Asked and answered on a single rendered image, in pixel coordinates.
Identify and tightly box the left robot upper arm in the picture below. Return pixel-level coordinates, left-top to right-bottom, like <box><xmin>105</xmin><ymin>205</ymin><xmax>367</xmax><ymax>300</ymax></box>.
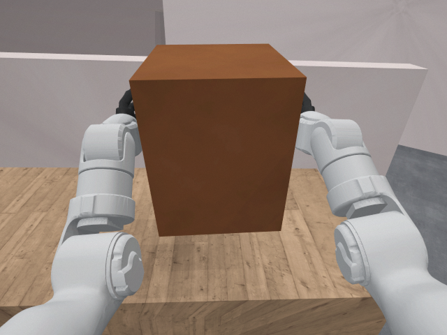
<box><xmin>0</xmin><ymin>232</ymin><xmax>144</xmax><ymax>335</ymax></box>

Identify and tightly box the right robot forearm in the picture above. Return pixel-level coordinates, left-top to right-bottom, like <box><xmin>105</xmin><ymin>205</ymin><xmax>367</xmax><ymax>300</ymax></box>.
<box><xmin>295</xmin><ymin>111</ymin><xmax>428</xmax><ymax>267</ymax></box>

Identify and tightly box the pedestal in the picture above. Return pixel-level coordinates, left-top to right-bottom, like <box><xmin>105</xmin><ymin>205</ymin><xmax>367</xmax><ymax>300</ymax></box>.
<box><xmin>0</xmin><ymin>167</ymin><xmax>386</xmax><ymax>335</ymax></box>

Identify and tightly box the right robot hand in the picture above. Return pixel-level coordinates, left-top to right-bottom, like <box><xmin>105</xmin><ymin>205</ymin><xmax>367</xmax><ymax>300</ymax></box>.
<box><xmin>301</xmin><ymin>93</ymin><xmax>315</xmax><ymax>114</ymax></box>

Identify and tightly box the carton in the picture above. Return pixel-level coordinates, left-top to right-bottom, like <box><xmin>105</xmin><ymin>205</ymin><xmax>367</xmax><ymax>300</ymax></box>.
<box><xmin>129</xmin><ymin>44</ymin><xmax>307</xmax><ymax>237</ymax></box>

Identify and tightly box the left robot hand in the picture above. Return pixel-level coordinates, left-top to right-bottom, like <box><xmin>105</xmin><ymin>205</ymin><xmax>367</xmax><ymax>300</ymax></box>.
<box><xmin>116</xmin><ymin>89</ymin><xmax>136</xmax><ymax>119</ymax></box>

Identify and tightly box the right robot upper arm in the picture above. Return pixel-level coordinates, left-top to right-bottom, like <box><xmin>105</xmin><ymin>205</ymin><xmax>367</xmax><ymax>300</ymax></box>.
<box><xmin>334</xmin><ymin>211</ymin><xmax>447</xmax><ymax>335</ymax></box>

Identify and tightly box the left robot forearm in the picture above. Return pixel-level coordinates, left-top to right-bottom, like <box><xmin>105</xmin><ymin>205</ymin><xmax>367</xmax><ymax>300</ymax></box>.
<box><xmin>51</xmin><ymin>114</ymin><xmax>142</xmax><ymax>291</ymax></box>

